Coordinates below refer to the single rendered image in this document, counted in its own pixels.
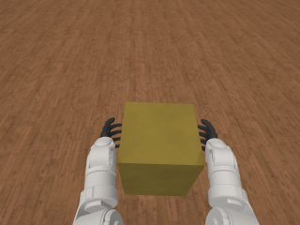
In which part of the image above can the right robot hand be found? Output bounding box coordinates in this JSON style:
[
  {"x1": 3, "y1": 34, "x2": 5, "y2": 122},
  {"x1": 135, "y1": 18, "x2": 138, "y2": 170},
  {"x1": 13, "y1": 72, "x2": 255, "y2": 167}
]
[{"x1": 197, "y1": 119, "x2": 218, "y2": 152}]

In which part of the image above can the right robot upper arm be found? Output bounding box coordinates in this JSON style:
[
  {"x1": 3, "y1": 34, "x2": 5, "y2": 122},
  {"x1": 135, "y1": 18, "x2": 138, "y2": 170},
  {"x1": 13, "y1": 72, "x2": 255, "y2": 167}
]
[{"x1": 205, "y1": 205, "x2": 260, "y2": 225}]

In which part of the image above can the robot right forearm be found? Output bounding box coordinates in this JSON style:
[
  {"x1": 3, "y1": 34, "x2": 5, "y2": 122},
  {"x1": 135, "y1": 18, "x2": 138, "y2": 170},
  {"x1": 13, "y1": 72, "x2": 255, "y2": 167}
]
[{"x1": 205, "y1": 138, "x2": 259, "y2": 222}]

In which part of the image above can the robot left forearm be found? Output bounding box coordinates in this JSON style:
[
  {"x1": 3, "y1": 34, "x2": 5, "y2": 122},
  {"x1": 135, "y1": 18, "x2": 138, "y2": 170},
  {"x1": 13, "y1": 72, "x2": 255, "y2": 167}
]
[{"x1": 72, "y1": 137, "x2": 118, "y2": 225}]

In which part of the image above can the carton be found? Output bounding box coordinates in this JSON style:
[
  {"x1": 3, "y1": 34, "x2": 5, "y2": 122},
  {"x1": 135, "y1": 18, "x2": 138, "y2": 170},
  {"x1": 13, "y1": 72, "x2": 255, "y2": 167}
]
[{"x1": 117, "y1": 101, "x2": 205, "y2": 197}]

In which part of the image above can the left robot hand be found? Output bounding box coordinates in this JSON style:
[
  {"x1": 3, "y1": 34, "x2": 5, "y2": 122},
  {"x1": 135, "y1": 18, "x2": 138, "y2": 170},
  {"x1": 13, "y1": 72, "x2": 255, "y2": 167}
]
[{"x1": 99, "y1": 117, "x2": 122, "y2": 148}]

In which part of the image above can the left robot upper arm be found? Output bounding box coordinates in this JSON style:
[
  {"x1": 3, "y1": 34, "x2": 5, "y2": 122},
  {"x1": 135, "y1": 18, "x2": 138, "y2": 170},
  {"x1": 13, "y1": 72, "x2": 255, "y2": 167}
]
[{"x1": 73, "y1": 208, "x2": 124, "y2": 225}]

